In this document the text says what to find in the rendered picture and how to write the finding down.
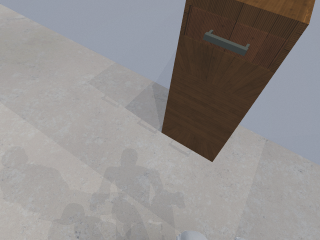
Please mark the handle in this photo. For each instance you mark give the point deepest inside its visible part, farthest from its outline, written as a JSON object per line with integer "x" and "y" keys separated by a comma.
{"x": 224, "y": 43}

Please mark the drawer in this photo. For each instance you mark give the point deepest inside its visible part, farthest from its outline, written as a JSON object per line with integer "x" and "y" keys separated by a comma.
{"x": 264, "y": 47}

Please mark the right robot thigh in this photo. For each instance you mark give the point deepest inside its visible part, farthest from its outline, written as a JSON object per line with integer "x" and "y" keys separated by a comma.
{"x": 190, "y": 235}

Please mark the cabinet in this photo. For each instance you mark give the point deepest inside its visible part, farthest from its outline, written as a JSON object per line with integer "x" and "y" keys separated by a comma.
{"x": 212, "y": 90}

